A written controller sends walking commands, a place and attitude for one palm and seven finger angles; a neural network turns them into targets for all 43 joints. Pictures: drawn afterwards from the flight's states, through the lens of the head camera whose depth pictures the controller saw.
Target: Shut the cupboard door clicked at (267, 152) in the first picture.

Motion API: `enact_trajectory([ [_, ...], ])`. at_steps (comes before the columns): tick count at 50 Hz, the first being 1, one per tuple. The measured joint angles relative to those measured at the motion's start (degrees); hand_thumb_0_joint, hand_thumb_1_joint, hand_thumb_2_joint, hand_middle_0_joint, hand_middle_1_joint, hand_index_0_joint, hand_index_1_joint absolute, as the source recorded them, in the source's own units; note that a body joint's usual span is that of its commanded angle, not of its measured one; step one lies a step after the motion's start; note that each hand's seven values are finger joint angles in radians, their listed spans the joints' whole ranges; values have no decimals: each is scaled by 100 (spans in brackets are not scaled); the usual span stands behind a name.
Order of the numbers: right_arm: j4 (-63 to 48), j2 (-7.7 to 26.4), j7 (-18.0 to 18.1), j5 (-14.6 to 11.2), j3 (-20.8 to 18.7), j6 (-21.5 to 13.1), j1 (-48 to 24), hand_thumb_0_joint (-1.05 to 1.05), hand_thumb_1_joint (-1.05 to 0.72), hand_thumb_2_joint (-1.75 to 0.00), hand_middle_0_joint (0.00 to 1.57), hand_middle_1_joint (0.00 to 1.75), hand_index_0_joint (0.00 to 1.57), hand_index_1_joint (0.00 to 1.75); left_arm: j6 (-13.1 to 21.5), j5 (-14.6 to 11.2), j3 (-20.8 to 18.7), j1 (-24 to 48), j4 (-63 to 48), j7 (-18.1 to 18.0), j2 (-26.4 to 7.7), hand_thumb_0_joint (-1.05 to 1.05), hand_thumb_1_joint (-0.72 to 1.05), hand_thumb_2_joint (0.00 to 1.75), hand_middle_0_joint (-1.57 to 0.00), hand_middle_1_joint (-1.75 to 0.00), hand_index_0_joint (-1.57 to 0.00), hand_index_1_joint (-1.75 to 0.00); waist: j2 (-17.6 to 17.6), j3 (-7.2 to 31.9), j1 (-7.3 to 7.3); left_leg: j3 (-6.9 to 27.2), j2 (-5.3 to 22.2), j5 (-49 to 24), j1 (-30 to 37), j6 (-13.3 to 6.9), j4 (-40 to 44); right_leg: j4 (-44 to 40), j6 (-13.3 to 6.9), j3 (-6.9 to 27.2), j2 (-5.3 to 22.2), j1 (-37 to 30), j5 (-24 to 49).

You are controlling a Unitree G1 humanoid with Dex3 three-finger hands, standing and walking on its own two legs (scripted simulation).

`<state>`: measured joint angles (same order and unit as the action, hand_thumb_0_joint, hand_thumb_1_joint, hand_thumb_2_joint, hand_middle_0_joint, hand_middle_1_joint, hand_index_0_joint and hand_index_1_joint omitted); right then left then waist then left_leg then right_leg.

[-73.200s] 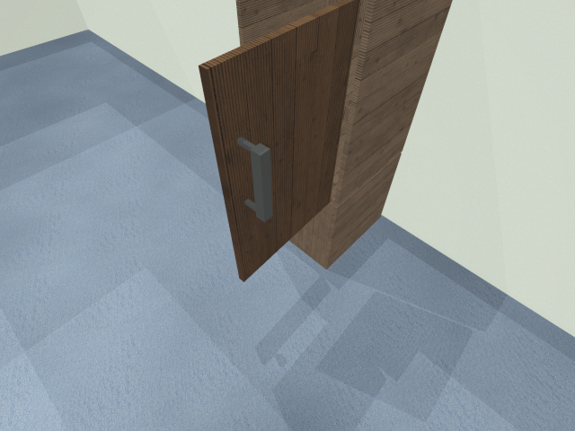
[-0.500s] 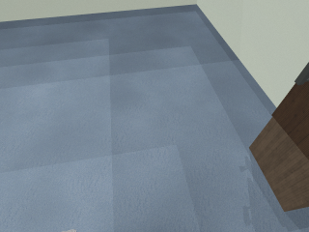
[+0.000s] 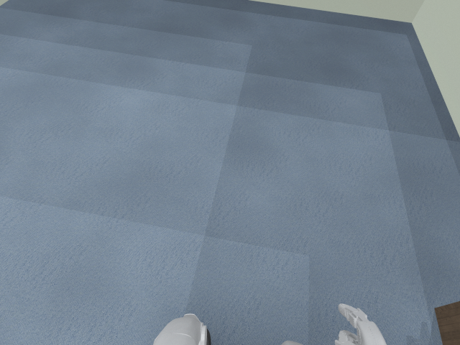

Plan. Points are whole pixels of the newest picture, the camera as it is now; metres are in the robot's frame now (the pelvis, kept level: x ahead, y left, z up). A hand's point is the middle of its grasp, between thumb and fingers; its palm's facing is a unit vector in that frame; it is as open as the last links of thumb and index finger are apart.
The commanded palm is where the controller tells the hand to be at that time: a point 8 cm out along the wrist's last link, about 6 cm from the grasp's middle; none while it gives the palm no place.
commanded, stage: walk to a spot facing it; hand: left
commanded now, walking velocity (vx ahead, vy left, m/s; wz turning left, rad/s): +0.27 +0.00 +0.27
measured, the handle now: out of the picture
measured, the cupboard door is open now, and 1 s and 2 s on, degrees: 4 4 4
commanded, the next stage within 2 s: turn to face it in 0.10 s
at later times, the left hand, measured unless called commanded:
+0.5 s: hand (166, 286) +0.23 +0.15 -0.13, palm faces +0.03 -0.97 -0.22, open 7.1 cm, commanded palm none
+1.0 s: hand (162, 224) +0.36 +0.19 -0.13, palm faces -0.27 -0.94 -0.22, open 7.4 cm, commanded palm none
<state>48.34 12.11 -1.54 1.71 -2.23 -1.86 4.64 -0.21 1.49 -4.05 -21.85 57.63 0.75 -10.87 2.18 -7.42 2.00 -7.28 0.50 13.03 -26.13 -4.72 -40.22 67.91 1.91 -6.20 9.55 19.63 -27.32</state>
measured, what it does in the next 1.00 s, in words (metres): walks ahead, turning right: right foot, then left foot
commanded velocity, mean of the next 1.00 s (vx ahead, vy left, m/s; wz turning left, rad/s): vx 0.04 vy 0.00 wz -0.45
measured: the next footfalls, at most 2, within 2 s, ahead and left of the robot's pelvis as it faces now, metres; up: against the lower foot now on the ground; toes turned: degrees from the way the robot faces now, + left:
right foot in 0.32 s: +0.22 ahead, -0.13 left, +0.00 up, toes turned -2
left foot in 0.70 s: +0.30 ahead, +0.11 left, +0.00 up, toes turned -7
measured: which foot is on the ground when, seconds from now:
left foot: down 0.00-0.32, up 0.34-0.68, down 0.70-1.00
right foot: up 0.00-0.30, down 0.32-0.70, up 0.72-1.00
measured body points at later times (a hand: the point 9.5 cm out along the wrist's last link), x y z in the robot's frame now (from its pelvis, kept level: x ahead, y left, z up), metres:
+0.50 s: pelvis +0.17 -0.03 +0.03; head +0.20 -0.05 +0.48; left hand +0.23 +0.20 -0.11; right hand +0.19 -0.27 -0.13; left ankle +0.14 +0.09 -0.65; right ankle +0.18 -0.13 -0.71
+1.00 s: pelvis +0.21 +0.01 +0.03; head +0.26 +0.01 +0.48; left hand +0.37 +0.24 -0.12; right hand +0.21 -0.25 -0.10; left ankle +0.26 +0.11 -0.71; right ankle +0.16 -0.12 -0.66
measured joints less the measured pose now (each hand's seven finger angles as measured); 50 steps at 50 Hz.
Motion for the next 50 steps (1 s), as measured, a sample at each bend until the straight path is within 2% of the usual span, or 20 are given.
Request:
enact_trajectory([
  [3,186,-53,108,7,34,20,236,0,-91,-89,20,29,20,30,24,43,-62,416,-188,19,-98,1,91,89,-20,-30,-20,-30,-49,93,-19,102,-121,1,276,53,390,53,-24,232,-74,771,459],
  [6,414,-129,152,5,54,50,516,1,-91,-89,20,29,20,30,62,47,-75,725,-422,28,-112,1,91,89,-20,-30,-20,-30,-140,232,-84,209,-200,-77,611,37,846,-619,3,293,-127,1132,792],
  [9,590,-139,184,3,-7,73,803,0,-92,-89,20,29,20,30,60,42,-57,973,-590,43,-93,1,91,89,-20,-30,-20,-30,-217,354,-197,316,-247,-87,918,62,1194,-1531,26,304,-209,1144,1061],
  [13,825,-152,176,2,-28,125,1130,1,-92,-89,20,29,20,30,94,37,1,1186,-699,47,-69,1,91,89,-20,-30,-20,-30,-250,450,-301,397,-240,125,1229,177,1284,-2663,18,265,-422,725,1313],
  [15,955,-184,193,-20,-16,144,1274,1,-92,-89,20,29,20,30,144,32,48,1195,-690,29,-70,0,91,89,-20,-30,-20,-30,-201,497,-290,364,-226,380,1341,280,1104,-3302,-25,247,-555,298,1529],
  [16,1016,-189,192,-40,-9,149,1332,1,-92,-89,20,29,20,30,189,29,70,1175,-660,13,-58,0,91,89,-20,-30,-20,-30,-187,527,-258,326,-201,563,1348,337,919,-3507,-179,291,-625,127,1478],
  [18,1126,-132,199,-54,-20,193,1298,1,-91,-89,20,29,20,30,254,12,139,1155,-517,-26,79,0,91,89,-20,-30,-20,-30,-371,484,-255,364,-62,1188,1215,376,288,-3414,-364,285,-817,37,1301],
  [20,1177,-131,227,-65,-1,227,1204,1,-91,-89,20,29,20,30,287,-12,201,1069,-384,-56,183,0,91,89,-20,-30,-20,-30,-370,442,-258,382,-52,1606,938,450,-516,-3548,-422,353,-899,-121,1292],
  [23,1106,-177,267,-106,9,231,1030,1,-91,-89,20,29,19,30,232,-56,107,950,-250,-170,255,0,94,89,-20,-30,-20,-30,-283,374,-235,400,-4,1565,520,583,-1231,-3939,-444,500,-974,-392,1431],
  [27,887,-239,284,-110,-11,312,741,1,-91,-89,20,29,19,30,102,-39,40,808,-145,-169,162,-1,95,89,-20,-30,-21,-30,-224,342,-185,488,101,1167,113,722,-1335,-4238,-417,683,-1067,-583,1509],
  [31,645,-269,283,-124,-19,362,439,1,-91,-89,20,29,19,30,-40,-16,-13,688,-116,-145,108,0,93,89,-20,-30,-21,-30,-185,304,-103,604,131,956,46,765,-853,-4188,-337,907,-1160,-617,1432],
  [34,477,-275,295,-139,9,302,316,1,-91,-89,20,29,19,30,-152,-30,-69,612,-135,-120,54,0,92,89,-20,-30,-21,-30,-109,322,-40,639,97,479,422,753,192,-3875,-224,1114,-1209,-540,1225],
  [35,397,-233,296,-130,33,249,336,1,-91,-89,20,29,20,30,-194,-48,-79,558,-167,-110,56,0,92,89,-20,-30,-21,-30,-174,388,-32,686,173,248,621,691,698,-3691,-181,1153,-1295,-455,1112],
  [38,285,-255,318,-40,85,187,295,1,-91,-89,20,29,20,30,-307,-56,-127,675,-214,-51,-68,1,91,89,-20,-30,-20,-30,-61,330,-1,491,208,191,612,411,527,-2298,-148,1028,-1243,68,-10],
  [40,229,-278,324,-7,142,199,322,1,-91,-89,20,29,20,30,-347,-28,-176,788,-270,12,-169,1,91,89,-20,-30,-20,-30,-1,281,29,333,270,195,748,372,646,-1276,-85,838,-1168,439,-105],
  [42,200,-269,332,-4,173,234,361,1,-91,-89,20,29,20,30,-368,-25,-208,879,-352,76,-247,1,91,89,-20,-30,-20,-30,-2,262,48,188,347,125,899,376,860,-720,-11,639,-1050,666,39],
  [45,202,-219,333,-1,160,258,423,1,-91,-89,20,29,20,30,-402,-29,-222,985,-473,132,-317,1,91,89,-20,-30,-20,-30,-85,265,21,-12,477,60,1058,379,1088,-767,66,436,-895,707,183],
  [50,248,-76,302,4,68,278,553,1,-90,-89,20,29,20,30,-416,-20,-192,1188,-630,165,-371,1,91,89,-20,-30,-20,-30,-260,236,-115,-333,705,154,1130,454,1062,-1847,48,267,-786,338,237],
])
